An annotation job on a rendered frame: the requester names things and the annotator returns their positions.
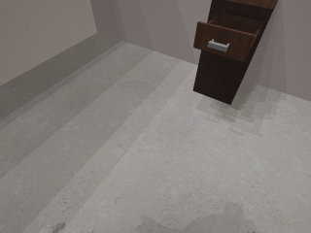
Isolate cabinet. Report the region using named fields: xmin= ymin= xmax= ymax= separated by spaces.
xmin=193 ymin=0 xmax=278 ymax=105

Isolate handle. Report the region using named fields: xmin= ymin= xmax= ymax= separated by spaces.
xmin=207 ymin=39 xmax=229 ymax=52

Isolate left robot hand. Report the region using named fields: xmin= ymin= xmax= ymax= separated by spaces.
xmin=39 ymin=221 xmax=66 ymax=233

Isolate drawer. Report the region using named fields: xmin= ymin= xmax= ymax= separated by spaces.
xmin=193 ymin=16 xmax=261 ymax=62

